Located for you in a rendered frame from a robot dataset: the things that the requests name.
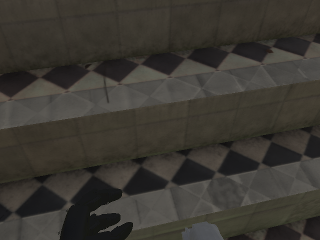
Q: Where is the robot right thigh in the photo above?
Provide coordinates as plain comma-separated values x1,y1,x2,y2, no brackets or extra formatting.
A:
181,221,224,240

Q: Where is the left robot hand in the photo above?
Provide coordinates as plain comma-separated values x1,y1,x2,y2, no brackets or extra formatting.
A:
58,188,133,240

